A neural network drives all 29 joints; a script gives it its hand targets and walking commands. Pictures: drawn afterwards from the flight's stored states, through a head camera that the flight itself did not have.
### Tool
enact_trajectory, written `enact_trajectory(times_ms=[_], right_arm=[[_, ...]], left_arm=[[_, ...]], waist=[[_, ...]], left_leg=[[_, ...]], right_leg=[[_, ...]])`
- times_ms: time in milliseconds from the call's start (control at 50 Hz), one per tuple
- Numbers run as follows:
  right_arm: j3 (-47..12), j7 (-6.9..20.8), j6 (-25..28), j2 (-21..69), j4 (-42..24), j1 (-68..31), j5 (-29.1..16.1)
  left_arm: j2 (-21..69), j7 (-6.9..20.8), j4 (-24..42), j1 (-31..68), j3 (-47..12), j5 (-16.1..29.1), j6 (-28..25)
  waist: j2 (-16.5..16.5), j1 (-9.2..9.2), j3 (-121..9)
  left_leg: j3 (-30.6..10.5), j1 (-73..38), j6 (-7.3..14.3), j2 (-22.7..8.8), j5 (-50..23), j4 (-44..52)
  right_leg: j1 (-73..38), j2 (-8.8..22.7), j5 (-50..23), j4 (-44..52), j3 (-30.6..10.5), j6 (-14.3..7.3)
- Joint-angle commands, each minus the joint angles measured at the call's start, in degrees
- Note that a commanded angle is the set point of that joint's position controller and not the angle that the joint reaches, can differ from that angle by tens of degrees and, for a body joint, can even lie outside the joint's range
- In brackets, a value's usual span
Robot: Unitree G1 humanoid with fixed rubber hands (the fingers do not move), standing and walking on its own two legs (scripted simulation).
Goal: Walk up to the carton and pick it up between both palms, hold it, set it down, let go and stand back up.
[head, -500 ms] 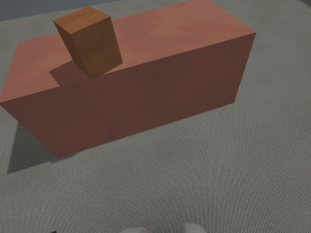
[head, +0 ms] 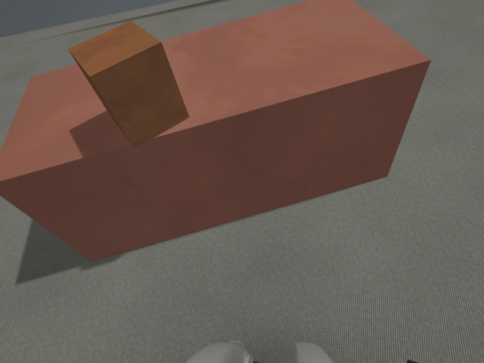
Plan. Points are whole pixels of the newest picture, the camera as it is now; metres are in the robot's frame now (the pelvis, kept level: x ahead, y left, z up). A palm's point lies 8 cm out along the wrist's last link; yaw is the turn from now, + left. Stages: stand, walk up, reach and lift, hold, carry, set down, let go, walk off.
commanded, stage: walk up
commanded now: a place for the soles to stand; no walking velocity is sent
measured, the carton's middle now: (133, 85) +0.85 +0.38 +0.00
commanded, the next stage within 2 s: none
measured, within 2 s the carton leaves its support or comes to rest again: neither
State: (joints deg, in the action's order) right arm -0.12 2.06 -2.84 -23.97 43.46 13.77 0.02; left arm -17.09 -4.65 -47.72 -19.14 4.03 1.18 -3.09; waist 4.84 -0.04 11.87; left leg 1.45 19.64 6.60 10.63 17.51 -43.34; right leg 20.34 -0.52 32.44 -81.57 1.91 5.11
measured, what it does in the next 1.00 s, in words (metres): steps to the left: right foot, then left foot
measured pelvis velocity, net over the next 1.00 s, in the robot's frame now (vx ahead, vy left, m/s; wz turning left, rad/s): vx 0.06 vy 0.18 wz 0.16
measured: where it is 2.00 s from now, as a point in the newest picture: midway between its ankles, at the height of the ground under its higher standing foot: outside the picture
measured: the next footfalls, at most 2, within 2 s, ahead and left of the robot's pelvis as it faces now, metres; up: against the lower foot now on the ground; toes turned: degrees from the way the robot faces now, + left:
right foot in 0.12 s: +0.09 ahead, -0.08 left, +0.00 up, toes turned -1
left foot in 0.72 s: +0.22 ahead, +0.27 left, +0.00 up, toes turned +2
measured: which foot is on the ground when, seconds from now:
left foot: down 0.00-0.12, up 0.14-0.70, down 0.72-1.00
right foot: up 0.00-0.10, down 0.12-0.74, up 0.76-0.96, down 0.98-1.00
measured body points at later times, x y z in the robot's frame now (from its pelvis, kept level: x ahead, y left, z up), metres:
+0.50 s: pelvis +0.05 +0.01 +0.01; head +0.11 -0.05 +0.45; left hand +0.07 +0.33 -0.06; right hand +0.17 -0.28 -0.15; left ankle +0.10 +0.17 -0.62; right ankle +0.05 -0.08 -0.69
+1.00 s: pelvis +0.06 +0.18 -0.03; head +0.11 +0.16 +0.41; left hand +0.10 +0.51 -0.13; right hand +0.25 -0.08 -0.15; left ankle +0.18 +0.27 -0.69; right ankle +0.09 +0.04 -0.70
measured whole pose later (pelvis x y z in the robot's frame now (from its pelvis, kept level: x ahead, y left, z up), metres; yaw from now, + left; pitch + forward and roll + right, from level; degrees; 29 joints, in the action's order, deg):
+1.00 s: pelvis +0.06 +0.18 -0.03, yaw +9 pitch -6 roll -2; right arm -0.1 3.1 -5.3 -24.3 36.4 9.8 0.0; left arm -18.0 -6.0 -49.2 -10.7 5.2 0.1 -2.6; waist 6.3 -0.2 11.9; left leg -3.4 35.1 3.6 6.7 18.1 -59.3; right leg 22.5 3.6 34.5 -59.5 4.0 -3.3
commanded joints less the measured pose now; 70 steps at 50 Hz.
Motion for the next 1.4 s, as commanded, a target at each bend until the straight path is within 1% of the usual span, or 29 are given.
enact_trajectory(times_ms=[0, 40, 80, 120, 140, 200, 240, 380, 420, 560, 620, 680, 700, 720, 740, 760, 800, 900, 940, 960, 980, 1000, 1040, 1160, 1200, 1220, 1240, 1280, 1380], right_arm=[[7.5, -2.2, 2.0, -12.5, -10.7, -7.4, 2.4], [7.2, -0.9, 1.7, -10.2, -9.9, -8.6, 4.8], [5.8, -0.3, 0.6, -5.5, -9.2, -5.2, 4.5], [7.6, -0.6, -1.2, -11.0, -8.4, 0.8, 4.6], [7.9, -0.2, -1.7, -13.1, -8.3, -0.2, 5.2], [8.3, 0.2, -2.4, -12.6, -4.8, 1.5, 4.5], [8.8, 0.6, -2.7, -10.8, -3.0, 3.8, 3.9], [7.7, 0.8, -2.8, -9.7, -5.9, -3.2, 4.9], [8.0, 0.5, -2.8, -9.5, -6.5, -3.9, 5.0], [8.1, 0.3, -2.5, -11.8, -8.2, -8.8, 5.3], [8.2, 1.1, -1.4, -13.0, -7.7, -10.8, 4.8], [9.2, 2.0, -0.6, -15.4, -4.2, 2.5, 4.0], [11.1, 2.1, -0.2, -17.9, -1.8, 10.4, 4.8], [12.1, 1.5, -0.3, -20.8, -0.7, 14.3, 5.7], [12.4, 1.3, -0.7, -24.0, -4.7, 8.2, 4.1], [12.0, 1.1, -0.6, -22.9, -8.0, 1.9, 2.7], [10.0, -0.3, -0.7, -18.1, -9.6, -0.4, 2.5], [9.0, -0.9, -1.3, -13.0, -13.6, -5.5, 5.1], [9.3, -0.4, -1.6, -11.2, -15.6, -8.3, 5.1], [9.0, -0.5, -1.3, -7.3, -16.6, -8.8, 5.6], [8.3, -1.1, -0.4, -7.6, -16.6, -8.1, 5.0], [9.6, -1.0, -1.3, -13.9, -14.8, -8.6, 5.2], [9.5, -0.4, -1.1, -14.8, -12.8, -7.1, 4.5], [9.4, 0.2, 0.6, -13.3, -8.4, -3.1, 1.5], [11.7, -0.9, 2.0, -15.4, 0.7, 13.5, 2.8], [11.5, -2.0, 2.3, -18.0, 0.4, 11.9, 3.8], [12.2, -2.5, 2.9, -23.7, -2.6, 6.8, 1.7], [10.1, -3.6, 4.0, -21.7, -3.1, -2.9, 1.4], [8.3, -4.9, 6.7, -15.8, 3.9, -0.8, 1.7]], left_arm=[[-18.2, -1.6, 6.7, -1.1, 3.7, -0.2, -2.0], [-17.1, -1.4, 2.5, -11.3, 4.6, -0.6, -2.2], [-20.1, -2.6, -1.4, -21.4, 6.2, -1.7, -1.8], [-23.5, -3.9, 5.0, -9.4, 7.3, -2.1, -0.9], [-23.7, -4.2, 6.8, -2.4, 7.3, -1.4, -0.9], [-23.4, -4.8, 4.3, -1.4, 7.1, -1.4, -1.2], [-21.2, -4.0, 4.0, -3.3, 7.1, -1.4, -0.8], [-21.3, -3.8, 4.1, -4.0, 7.8, -2.0, -0.9], [-21.7, -4.2, 2.9, -7.8, 8.2, -2.0, -1.1], [-23.7, -4.2, 5.1, -4.5, 8.1, -2.9, -1.4], [-25.5, -3.7, 4.7, -1.8, 8.3, -2.6, -1.6], [-27.5, -2.7, 7.8, 11.4, 8.2, -2.8, -1.8], [-24.3, -2.4, 7.4, 10.7, 7.8, -1.9, -1.3], [-17.5, -2.3, 5.0, 4.6, 5.8, -1.6, -0.8], [-17.5, -3.1, 7.8, 5.2, 4.8, -0.3, -0.6], [-20.3, -3.2, 7.1, 7.4, 5.3, -1.1, -0.5], [-20.7, -1.9, 3.1, 3.5, 5.4, -0.3, -0.3], [-19.1, -1.7, -0.6, -1.8, 5.7, -0.8, 0.2], [-18.5, -1.4, -3.5, -11.4, 6.4, -1.1, -0.9], [-21.5, -1.6, -6.1, -18.9, 7.3, -1.8, -0.8], [-27.7, -1.6, -2.7, -10.6, 8.7, -3.1, -0.9], [-29.6, -2.4, 2.1, 0.3, 8.9, -3.4, -1.6], [-26.4, -3.4, 3.8, 6.9, 8.2, -2.7, -2.7], [-25.6, -2.2, 4.4, 10.7, 7.3, -4.4, -2.2], [-19.6, -0.8, 4.1, 13.7, 5.1, -3.8, 0.0], [-12.7, -0.9, 4.4, 10.5, 3.3, -2.6, 0.8], [-18.2, -1.1, 6.8, 11.3, 3.6, -1.9, 1.0], [-22.0, -0.2, 3.6, 14.7, 4.3, -1.4, 1.8], [-19.9, 2.8, -3.5, 6.7, 5.0, -1.8, 3.9]], waist=[[-4.8, -1.74, 2.8], [-3.2, -4.25, -3.2], [-20.2, -8.19, -11.6], [-14.0, -2.79, -20.6], [-12.0, -0.91, -15.9], [-13.8, 1.12, -8.8], [-15.4, 0.18, -11.3], [-11.6, -0.56, -11.5], [-11.2, -1.67, -14.1], [-10.8, -1.45, -10.9], [-10.8, -0.89, -7.5], [-16.5, 8.17, -13.6], [-6.8, 11.7, -18.4], [13.9, 12.08, -18.5], [25.3, 10.33, -20.7], [17.4, 7.88, -18.4], [3.6, 4.06, -14.5], [5.8, 1.45, -8.4], [0.8, -4.16, -14.2], [-11.7, -7.46, -20.1], [-21.1, -5.98, -18.4], [-13.7, -3.95, -14.8], [-8.0, -0.15, -11.2], [-22.0, 2.15, -15.0], [-0.9, 11.85, -19.2], [18.6, 8.45, -12.6], [14.9, 7.37, -15.9], [-1.3, 2.83, -7.6], [-0.6, -0.22, -7.0]], left_leg=[[-40.6, 21.4, 14.8, -30.1, -27.4, 13.7], [-22.6, 22.9, 5.7, -18.4, -28.7, 3.6], [-15.4, 29.1, -1.5, 0.2, 8.8, -20.0], [-18.8, 29.4, -4.0, -1.5, 13.4, -32.4], [-18.5, 28.6, -4.9, -3.9, 11.1, -34.8], [-16.1, 27.8, -4.9, -2.7, 4.6, -34.9], [-11.9, 22.9, -5.5, -2.8, 1.2, -32.0], [-9.8, 30.9, -5.5, -8.2, 1.2, -27.0], [-11.9, 33.9, -4.4, -8.4, 2.1, -29.0], [-11.5, 34.5, -5.1, -14.9, 8.1, -25.5], [-8.7, 30.4, -5.0, -17.3, 8.0, -18.0], [-7.7, 2.2, -2.8, -17.1, 0.9, -3.3], [-7.7, -17.5, 1.1, -12.2, 0.5, -0.9], [-15.3, -21.5, 5.7, -11.4, -8.0, 4.2], [-43.4, -13.4, 11.9, -20.5, -13.4, 19.3], [-54.8, -4.8, 15.1, -23.0, -3.2, 25.5], [-43.3, 1.0, 12.8, -20.7, -4.6, 18.4], [-36.7, 19.9, 9.3, -17.4, 6.6, 15.9], [-29.4, 24.1, 3.7, -13.5, -5.6, 6.0], [-22.2, 30.8, -0.7, -7.8, 6.1, -11.2], [-12.6, 37.9, -5.7, -3.9, 16.4, -27.9], [-18.0, 31.9, -5.5, -9.1, 15.9, -40.3], [-19.0, 32.2, -5.6, -11.5, 14.7, -45.0], [-10.0, 9.7, -5.4, -15.1, 15.5, -12.7], [-10.2, -20.2, -4.7, -7.0, 10.4, 2.0], [-26.3, -11.9, -5.0, -15.5, 12.2, 11.3], [-57.3, -0.9, -0.4, -26.8, 21.1, 28.9], [-58.1, 14.4, -2.9, -23.7, 37.9, 33.4], [-49.2, 5.4, -2.8, -22.1, 35.5, 27.7]], right_leg=[[1.3, 9.8, 15.0, 6.7, -23.1, -9.2], [-13.2, 9.2, -0.7, 39.0, -12.7, -8.2], [-34.7, 11.9, -31.6, 57.7, -15.2, 1.1], [-27.9, 28.9, -38.9, 59.1, -35.8, -4.6], [-21.2, 29.3, -35.4, 61.9, -40.3, -2.6], [-18.6, 18.9, -37.5, 57.4, -18.3, 11.1], [-23.6, 11.1, -48.8, 53.8, -8.6, 12.9], [-26.8, 16.6, -48.7, 48.6, -11.4, -1.8], [-32.0, 19.0, -49.9, 47.1, -13.2, 0.9], [-24.6, 26.1, -45.0, 46.2, -15.9, -15.1], [-16.8, 25.9, -41.1, 44.8, -14.0, -17.5], [0.1, 22.3, -36.1, 33.8, -4.8, -14.3], [13.1, 16.2, -34.1, 18.6, 0.9, -10.8], [22.2, 4.7, -10.5, -3.5, 7.8, -7.2], [24.3, -3.1, 11.0, -6.4, 5.4, -5.9], [21.2, -1.4, 11.4, -10.2, 1.1, -6.8], [14.9, 2.1, 5.4, -5.4, -0.3, -6.6], [0.8, 5.6, 8.7, 19.4, -4.4, -10.9], [-17.2, 5.9, -0.7, 46.7, -3.7, -13.0], [-27.7, 11.9, -2.7, 53.9, -13.7, -15.7], [-22.2, 31.0, -8.9, 60.4, -34.0, -23.7], [-12.2, 38.1, -16.4, 60.2, -42.1, -28.6], [-12.1, 33.4, -36.6, 52.0, -30.0, -26.5], [0.0, 22.8, -29.5, 39.5, -11.1, -14.3], [22.3, 11.6, -13.4, 4.9, 2.4, -7.4], [32.6, 4.6, 6.0, -8.0, 3.0, -6.6], [30.9, 3.1, 5.6, -7.0, -6.6, -6.5], [22.7, 6.5, -1.1, -7.8, -11.1, -7.6], [17.2, 7.0, -7.8, 3.8, -10.8, -5.9]])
